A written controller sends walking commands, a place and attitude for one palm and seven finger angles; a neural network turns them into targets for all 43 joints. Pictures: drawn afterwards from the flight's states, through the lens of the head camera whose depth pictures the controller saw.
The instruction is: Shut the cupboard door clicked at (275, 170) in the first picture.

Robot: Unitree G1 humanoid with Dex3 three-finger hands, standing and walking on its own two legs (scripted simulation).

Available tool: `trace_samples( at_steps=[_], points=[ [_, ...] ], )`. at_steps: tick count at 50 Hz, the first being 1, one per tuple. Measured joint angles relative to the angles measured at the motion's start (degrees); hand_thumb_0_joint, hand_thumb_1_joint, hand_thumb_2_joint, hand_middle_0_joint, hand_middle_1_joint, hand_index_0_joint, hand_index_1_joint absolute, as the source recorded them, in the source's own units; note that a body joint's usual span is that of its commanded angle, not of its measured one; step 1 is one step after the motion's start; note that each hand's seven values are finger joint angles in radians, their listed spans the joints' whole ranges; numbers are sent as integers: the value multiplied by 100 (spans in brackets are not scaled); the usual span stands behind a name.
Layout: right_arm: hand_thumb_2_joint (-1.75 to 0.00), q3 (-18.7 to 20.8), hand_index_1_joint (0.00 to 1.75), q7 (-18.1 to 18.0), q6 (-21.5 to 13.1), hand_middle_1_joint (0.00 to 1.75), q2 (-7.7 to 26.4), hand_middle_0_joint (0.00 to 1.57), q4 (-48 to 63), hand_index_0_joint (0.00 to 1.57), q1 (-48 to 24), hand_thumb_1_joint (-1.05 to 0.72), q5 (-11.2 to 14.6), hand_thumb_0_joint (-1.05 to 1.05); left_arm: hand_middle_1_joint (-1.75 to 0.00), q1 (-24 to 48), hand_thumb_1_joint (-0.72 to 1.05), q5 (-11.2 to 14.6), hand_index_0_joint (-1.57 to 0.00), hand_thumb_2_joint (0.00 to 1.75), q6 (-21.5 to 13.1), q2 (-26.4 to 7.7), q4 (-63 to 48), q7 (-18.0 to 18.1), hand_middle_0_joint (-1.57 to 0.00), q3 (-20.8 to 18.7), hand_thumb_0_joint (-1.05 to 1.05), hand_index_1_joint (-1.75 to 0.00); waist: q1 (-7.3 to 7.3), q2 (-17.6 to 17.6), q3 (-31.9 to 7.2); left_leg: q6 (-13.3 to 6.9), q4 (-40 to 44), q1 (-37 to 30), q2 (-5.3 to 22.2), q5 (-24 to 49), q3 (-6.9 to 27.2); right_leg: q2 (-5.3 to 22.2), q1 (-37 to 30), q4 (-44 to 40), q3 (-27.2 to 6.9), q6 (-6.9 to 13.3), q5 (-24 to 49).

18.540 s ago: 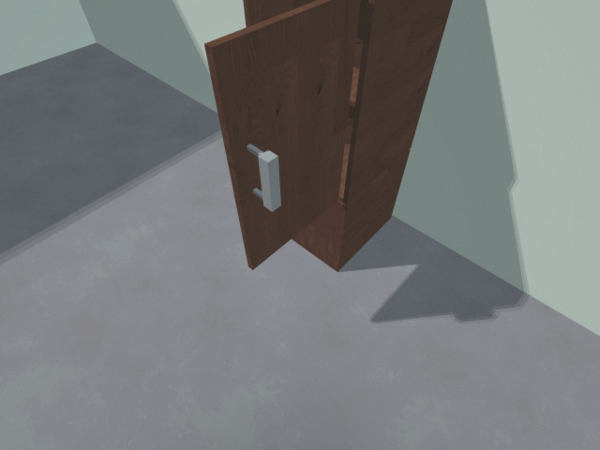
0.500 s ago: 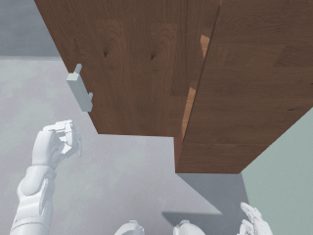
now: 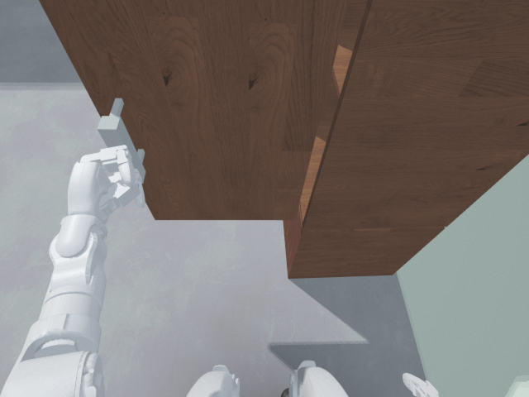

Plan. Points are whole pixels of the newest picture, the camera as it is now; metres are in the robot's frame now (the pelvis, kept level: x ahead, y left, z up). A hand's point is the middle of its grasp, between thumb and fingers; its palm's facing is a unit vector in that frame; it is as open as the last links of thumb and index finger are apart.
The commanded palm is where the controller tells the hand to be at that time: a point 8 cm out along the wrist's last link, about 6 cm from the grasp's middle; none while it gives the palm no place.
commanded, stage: bring the fist close to the handle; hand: left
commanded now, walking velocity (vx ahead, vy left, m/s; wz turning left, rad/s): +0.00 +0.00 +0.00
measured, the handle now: (127, 142) +0.50 +0.23 +0.05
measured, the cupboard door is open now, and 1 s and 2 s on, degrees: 88 80 63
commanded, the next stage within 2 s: push the door shut along its arc in 0.32 s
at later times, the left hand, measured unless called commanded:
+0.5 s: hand (132, 189) +0.41 +0.20 +0.06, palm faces +0.03 -1.00 -0.02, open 3.1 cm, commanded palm +0.39 +0.25 +0.06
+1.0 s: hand (136, 160) +0.46 +0.21 +0.06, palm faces -0.10 -0.99 -0.02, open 3.1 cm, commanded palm +0.47 +0.25 +0.06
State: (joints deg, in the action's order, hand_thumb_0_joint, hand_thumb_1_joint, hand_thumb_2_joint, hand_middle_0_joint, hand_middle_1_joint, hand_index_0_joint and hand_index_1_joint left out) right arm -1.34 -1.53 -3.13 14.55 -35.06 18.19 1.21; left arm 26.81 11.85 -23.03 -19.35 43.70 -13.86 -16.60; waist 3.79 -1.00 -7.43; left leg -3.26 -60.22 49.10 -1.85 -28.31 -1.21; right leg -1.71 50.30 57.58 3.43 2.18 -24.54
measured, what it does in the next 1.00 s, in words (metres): stands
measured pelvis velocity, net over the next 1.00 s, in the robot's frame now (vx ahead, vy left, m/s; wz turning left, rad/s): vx -0.01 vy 0.00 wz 0.01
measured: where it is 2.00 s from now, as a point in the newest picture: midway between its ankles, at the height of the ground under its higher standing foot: outside the picture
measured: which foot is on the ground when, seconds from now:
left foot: down 0.00-1.00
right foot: down 0.00-1.00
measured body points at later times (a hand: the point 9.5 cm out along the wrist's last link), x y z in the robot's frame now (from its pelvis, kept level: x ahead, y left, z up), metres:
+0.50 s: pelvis +0.00 +0.00 +0.00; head +0.08 +0.01 +0.44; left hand +0.40 +0.26 +0.06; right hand +0.10 -0.26 -0.11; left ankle +0.00 +0.08 -0.67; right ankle +0.03 -0.10 -0.67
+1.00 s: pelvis -0.01 +0.00 -0.01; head +0.11 +0.03 +0.42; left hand +0.46 +0.27 +0.06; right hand +0.03 -0.27 -0.12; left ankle +0.00 +0.08 -0.67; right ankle +0.03 -0.10 -0.67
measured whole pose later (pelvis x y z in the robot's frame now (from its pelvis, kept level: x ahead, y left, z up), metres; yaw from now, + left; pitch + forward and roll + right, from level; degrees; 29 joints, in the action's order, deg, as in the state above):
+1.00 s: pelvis -0.01 +0.00 -0.01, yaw +0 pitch +21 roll -3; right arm -2.6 -1.9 -0.7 15.9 -37.5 20.1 1.5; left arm 46.5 10.5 -23.4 -29.9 64.7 -24.2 -18.5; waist 7.2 -0.8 -6.7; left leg -3.4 -64.2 56.8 -1.4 -28.6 0.4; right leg -2.0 56.7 59.5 5.3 2.3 -24.2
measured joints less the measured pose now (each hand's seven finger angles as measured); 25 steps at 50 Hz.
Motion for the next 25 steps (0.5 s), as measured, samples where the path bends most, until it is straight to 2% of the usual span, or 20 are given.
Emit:
trace_samples(
  at_steps=[6,13,25],
  points=[
    [-90,62,30,68,139,30,40,20,-11,20,151,-90,4,1,-150,-132,90,-19,-130,90,-77,108,-31,46,-130,79,2,-150,15,-33,-21,-23,108,-83,3,26,-53,-8,-61,-94,-59,-27,39],
    [-90,56,30,53,202,30,17,20,5,20,129,-90,-16,1,-150,-261,89,-84,-130,90,-227,134,-25,185,-130,-17,2,-150,33,8,15,-21,144,-135,8,46,-65,-14,-101,-112,-72,-19,54],
    [-90,-5,30,-22,172,30,25,20,23,20,-104,-90,18,1,-150,144,89,1,-130,90,-227,-109,469,-163,-130,-69,2,-150,9,49,34,9,59,-32,10,51,34,-11,-47,-75,31,19,51]
  ],
)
